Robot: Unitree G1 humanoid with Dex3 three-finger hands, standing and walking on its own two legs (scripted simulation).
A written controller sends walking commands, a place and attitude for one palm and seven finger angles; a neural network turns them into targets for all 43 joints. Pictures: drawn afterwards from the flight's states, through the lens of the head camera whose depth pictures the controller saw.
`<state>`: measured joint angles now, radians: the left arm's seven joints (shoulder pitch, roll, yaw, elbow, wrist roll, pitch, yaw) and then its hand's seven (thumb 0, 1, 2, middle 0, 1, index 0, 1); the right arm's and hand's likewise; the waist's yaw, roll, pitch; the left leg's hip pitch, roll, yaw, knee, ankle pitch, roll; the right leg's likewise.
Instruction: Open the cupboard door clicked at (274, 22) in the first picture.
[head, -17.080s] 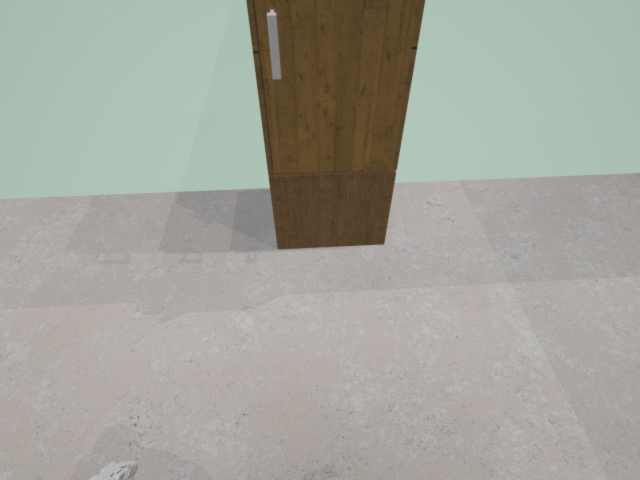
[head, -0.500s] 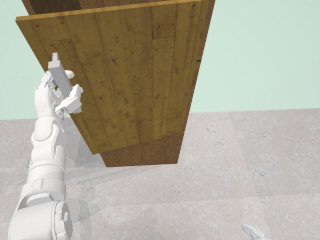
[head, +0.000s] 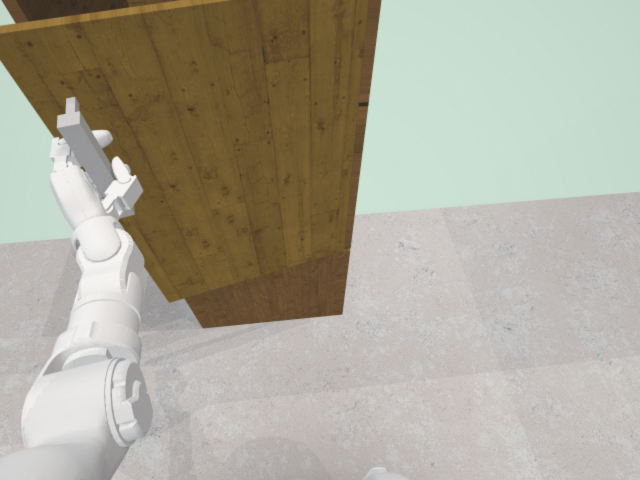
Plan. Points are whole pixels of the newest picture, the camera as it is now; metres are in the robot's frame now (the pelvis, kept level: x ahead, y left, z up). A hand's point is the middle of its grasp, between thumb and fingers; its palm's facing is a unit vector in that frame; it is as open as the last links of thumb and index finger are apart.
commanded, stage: pull the door open along its arc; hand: left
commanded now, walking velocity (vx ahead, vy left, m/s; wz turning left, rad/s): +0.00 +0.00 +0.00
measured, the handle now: (100, 160) +0.51 +0.27 +0.11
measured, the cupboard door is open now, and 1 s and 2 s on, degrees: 13 43 43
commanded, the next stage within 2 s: open thumb and fingers to let go in 0.58 s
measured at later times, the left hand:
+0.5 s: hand (181, 270) +0.33 +0.14 +0.12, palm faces +0.41 -0.91 +0.07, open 6.3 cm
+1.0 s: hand (206, 284) +0.31 +0.11 +0.12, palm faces +0.45 -0.89 -0.03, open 8.4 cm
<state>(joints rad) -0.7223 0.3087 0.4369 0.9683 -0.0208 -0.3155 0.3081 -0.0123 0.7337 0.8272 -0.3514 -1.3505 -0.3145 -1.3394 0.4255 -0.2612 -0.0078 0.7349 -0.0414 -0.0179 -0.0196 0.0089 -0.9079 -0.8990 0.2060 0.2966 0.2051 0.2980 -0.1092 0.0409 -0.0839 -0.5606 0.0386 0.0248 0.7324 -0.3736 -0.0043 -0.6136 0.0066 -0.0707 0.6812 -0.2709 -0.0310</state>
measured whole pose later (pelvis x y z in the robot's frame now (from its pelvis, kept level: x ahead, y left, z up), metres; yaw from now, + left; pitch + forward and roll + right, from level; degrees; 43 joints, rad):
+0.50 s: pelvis +0.03 +0.01 +0.02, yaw +0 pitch +3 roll +0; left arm 0.03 -0.07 -0.03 0.04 -0.04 -0.08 0.41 0.02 0.67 0.71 -0.32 -1.34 -0.33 -1.32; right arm 0.17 -0.21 0.01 0.58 -0.02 -0.04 0.00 0.01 -0.91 -0.90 0.20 0.30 0.20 0.30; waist 0.02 0.06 -0.07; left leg -0.28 0.01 0.04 0.58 -0.36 0.01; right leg -0.35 -0.01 -0.06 0.58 -0.28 -0.01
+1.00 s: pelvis +0.02 -0.01 +0.01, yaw +3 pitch +0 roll +0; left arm 0.09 -0.09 -0.15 -0.10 0.05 0.09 0.51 0.01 0.31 0.65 -0.34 -1.29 -0.36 -1.29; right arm 0.17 -0.17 0.04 0.61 -0.05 0.10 -0.04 0.01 -0.91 -0.90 0.21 0.30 0.21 0.30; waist 0.03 0.06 -0.04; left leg -0.24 0.02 -0.01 0.61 -0.37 -0.02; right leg -0.30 -0.01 -0.10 0.62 -0.32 -0.03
